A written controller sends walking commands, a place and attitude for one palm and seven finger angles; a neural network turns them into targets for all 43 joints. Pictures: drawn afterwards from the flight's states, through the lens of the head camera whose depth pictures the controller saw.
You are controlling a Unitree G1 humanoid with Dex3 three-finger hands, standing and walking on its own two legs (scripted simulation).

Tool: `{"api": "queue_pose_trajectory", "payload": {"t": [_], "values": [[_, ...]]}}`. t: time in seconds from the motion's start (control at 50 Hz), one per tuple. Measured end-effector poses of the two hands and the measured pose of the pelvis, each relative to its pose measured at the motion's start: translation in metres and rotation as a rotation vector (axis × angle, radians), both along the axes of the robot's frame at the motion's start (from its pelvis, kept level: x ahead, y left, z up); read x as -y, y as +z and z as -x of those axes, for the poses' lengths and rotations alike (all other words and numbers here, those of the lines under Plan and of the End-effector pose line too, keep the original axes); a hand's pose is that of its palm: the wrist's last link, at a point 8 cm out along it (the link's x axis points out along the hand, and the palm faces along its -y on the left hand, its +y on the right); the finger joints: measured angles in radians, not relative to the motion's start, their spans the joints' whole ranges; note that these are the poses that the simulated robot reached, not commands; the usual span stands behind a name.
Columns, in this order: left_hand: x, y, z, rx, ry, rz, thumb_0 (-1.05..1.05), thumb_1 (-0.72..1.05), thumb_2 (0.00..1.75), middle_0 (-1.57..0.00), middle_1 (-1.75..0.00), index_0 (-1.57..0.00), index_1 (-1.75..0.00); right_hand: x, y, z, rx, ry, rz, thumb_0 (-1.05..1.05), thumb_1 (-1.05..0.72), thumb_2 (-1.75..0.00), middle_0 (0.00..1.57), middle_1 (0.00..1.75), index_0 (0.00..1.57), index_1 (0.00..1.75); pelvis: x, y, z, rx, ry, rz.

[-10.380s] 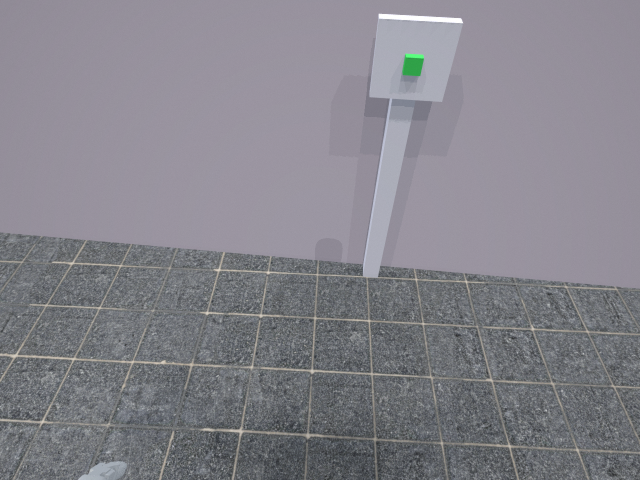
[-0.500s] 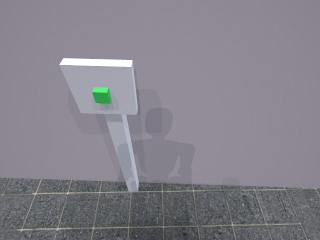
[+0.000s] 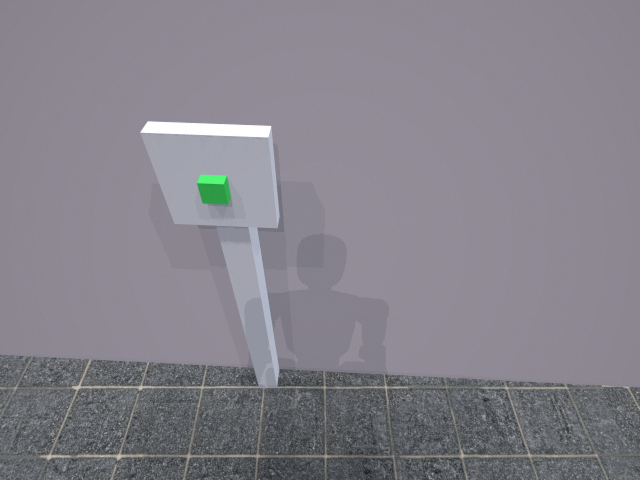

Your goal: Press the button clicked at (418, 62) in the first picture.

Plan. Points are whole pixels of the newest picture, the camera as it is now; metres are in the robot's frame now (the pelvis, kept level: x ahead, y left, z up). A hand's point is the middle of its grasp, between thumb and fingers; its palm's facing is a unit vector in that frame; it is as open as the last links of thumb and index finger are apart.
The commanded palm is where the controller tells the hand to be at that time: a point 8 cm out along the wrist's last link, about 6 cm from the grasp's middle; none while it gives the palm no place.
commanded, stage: come to a stop and stand still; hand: left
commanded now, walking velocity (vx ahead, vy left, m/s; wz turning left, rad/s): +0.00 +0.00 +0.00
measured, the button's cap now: (215, 188) +0.50 +0.20 +0.09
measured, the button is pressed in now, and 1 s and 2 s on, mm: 0 0 0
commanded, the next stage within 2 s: look again from close up in 0.06 s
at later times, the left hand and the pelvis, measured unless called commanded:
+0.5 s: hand out of the picture +0.02 +0.18 -0.17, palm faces +0.05 -0.97 -0.24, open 7.4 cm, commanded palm none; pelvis +0.02 +0.01 -0.01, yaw +1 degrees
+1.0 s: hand (188, 396) +0.22 +0.18 -0.01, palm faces +0.22 -0.98 -0.04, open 6.7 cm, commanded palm +0.13 +0.23 -0.05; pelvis +0.01 -0.01 -0.02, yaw +3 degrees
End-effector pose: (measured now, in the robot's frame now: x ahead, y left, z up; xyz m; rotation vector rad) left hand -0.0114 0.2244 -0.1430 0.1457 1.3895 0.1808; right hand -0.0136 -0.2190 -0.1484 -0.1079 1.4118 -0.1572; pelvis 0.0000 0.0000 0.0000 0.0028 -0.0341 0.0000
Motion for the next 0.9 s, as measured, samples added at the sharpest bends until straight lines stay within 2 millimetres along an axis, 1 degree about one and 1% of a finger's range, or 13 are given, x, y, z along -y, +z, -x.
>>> {"api": "queue_pose_trajectory", "payload": {"t": [0.1, 0.16, 0.22, 0.3, 0.42, 0.46, 0.54, 0.62, 0.78, 0.8, 0.82, 0.86, 0.9], "values": [[0.005, -0.001, 0.022, -0.057, 0.017, 0.016, 0.00, 0.91, 0.90, -0.20, -0.30, -0.20, -0.30, 0.001, 0.001, 0.014, -0.040, -0.002, 0.007, 0.00, -0.91, -0.90, 0.20, 0.29, 0.20, 0.30, -0.001, 0.000, 0.000, -0.004, 0.001, 0.000], [0.007, -0.001, 0.027, -0.073, 0.023, 0.024, 0.00, 0.90, 0.90, -0.20, -0.30, -0.20, -0.30, 0.001, 0.002, 0.019, -0.059, -0.003, 0.010, 0.00, -0.91, -0.90, 0.20, 0.29, 0.20, 0.30, -0.002, 0.001, -0.001, -0.006, 0.001, 0.000], [0.007, -0.004, 0.028, -0.075, 0.009, 0.016, 0.00, 0.90, 0.90, -0.20, -0.30, -0.20, -0.30, 0.000, -0.002, 0.018, -0.049, 0.009, 0.009, 0.00, -0.91, -0.90, 0.20, 0.29, 0.20, 0.30, -0.004, -0.004, 0.001, -0.013, 0.007, 0.006], [0.000, -0.005, 0.019, -0.056, 0.007, 0.008, 0.01, 0.90, 0.90, -0.20, -0.30, -0.20, -0.30, -0.009, -0.009, 0.009, -0.002, 0.025, -0.010, 0.00, -0.91, -0.90, 0.19, 0.29, 0.20, 0.30, -0.009, -0.008, -0.002, -0.019, 0.020, -0.001], [-0.004, 0.001, -0.010, 0.018, 0.002, -0.015, 0.01, 0.90, 0.90, -0.20, -0.30, -0.20, -0.30, -0.029, -0.015, -0.011, 0.046, 0.045, -0.067, 0.00, -0.91, -0.90, 0.19, 0.29, 0.20, 0.30, -0.010, -0.006, -0.011, -0.011, 0.022, -0.009], [-0.006, 0.003, -0.018, 0.029, -0.003, -0.026, 0.01, 0.91, 0.90, -0.20, -0.30, -0.20, -0.30, -0.031, -0.016, -0.016, 0.046, 0.054, -0.074, 0.01, -0.92, -0.90, 0.19, 0.29, 0.20, 0.30, -0.010, -0.006, -0.014, -0.009, 0.021, -0.011], [-0.007, 0.006, -0.029, 0.042, -0.006, -0.037, 0.01, 0.92, 0.90, -0.20, -0.30, -0.20, -0.30, -0.030, -0.016, -0.018, 0.037, 0.049, -0.082, 0.02, -0.93, -0.90, 0.20, 0.29, 0.20, 0.30, -0.007, -0.005, -0.018, -0.006, 0.018, -0.013], [-0.004, 0.007, -0.035, 0.037, -0.007, -0.039, 0.01, 0.92, 0.90, -0.20, -0.30, -0.20, -0.30, -0.025, -0.015, -0.018, 0.020, 0.046, -0.076, 0.01, -0.92, -0.90, 0.20, 0.29, 0.20, 0.30, -0.004, -0.004, -0.022, -0.005, 0.017, -0.014], [0.007, 0.003, -0.033, 0.006, 0.000, -0.028, 0.01, 0.93, 0.90, -0.20, -0.30, -0.20, -0.30, -0.008, -0.012, -0.017, -0.024, 0.044, -0.049, 0.01, -0.92, -0.90, 0.20, 0.29, 0.20, 0.30, 0.005, -0.004, -0.026, -0.010, 0.019, -0.009], [0.005, 0.007, -0.039, 0.048, 0.048, -0.029, 0.02, 0.94, 0.90, -0.20, -0.30, -0.20, -0.30, -0.004, -0.010, -0.021, 0.005, 0.038, -0.038, 0.01, -0.91, -0.90, 0.20, 0.29, 0.20, 0.30, 0.006, -0.004, -0.025, -0.011, 0.019, -0.008], [0.001, 0.017, -0.054, 0.156, 0.078, -0.042, 0.03, 0.95, 0.90, -0.20, -0.31, -0.20, -0.30, 0.001, -0.006, -0.029, 0.066, 0.040, -0.014, 0.01, -0.91, -0.90, 0.20, 0.29, 0.20, 0.30, 0.008, -0.005, -0.024, -0.013, 0.018, -0.010], [-0.005, 0.048, -0.092, 0.417, 0.102, -0.083, 0.03, 0.95, 0.90, -0.22, -0.32, -0.22, -0.31, 0.013, 0.002, -0.052, 0.216, 0.040, 0.032, 0.01, -0.91, -0.90, 0.20, 0.29, 0.20, 0.30, 0.009, -0.006, -0.024, -0.023, 0.030, -0.011], [-0.008, 0.082, -0.131, 0.664, 0.104, -0.092, 0.03, 0.95, 0.90, -0.24, -0.34, -0.24, -0.34, 0.025, 0.010, -0.082, 0.364, 0.058, 0.068, 0.01, -0.91, -0.90, 0.20, 0.29, 0.20, 0.30, 0.009, -0.008, -0.021, -0.035, 0.052, -0.008]]}}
